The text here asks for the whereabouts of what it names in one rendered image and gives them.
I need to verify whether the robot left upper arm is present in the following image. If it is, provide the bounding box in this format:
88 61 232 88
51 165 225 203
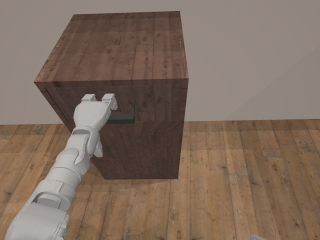
8 202 71 240

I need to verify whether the drawer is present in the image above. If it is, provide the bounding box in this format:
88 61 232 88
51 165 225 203
46 84 180 122

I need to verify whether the robot left hand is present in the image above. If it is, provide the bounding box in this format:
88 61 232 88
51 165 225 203
73 93 118 158

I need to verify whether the left robot forearm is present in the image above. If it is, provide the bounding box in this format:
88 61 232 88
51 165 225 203
4 126 99 240

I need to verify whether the handle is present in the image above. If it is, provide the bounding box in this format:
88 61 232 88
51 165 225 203
106 104 135 124

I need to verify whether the cabinet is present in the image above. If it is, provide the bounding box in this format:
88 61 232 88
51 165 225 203
34 11 189 180

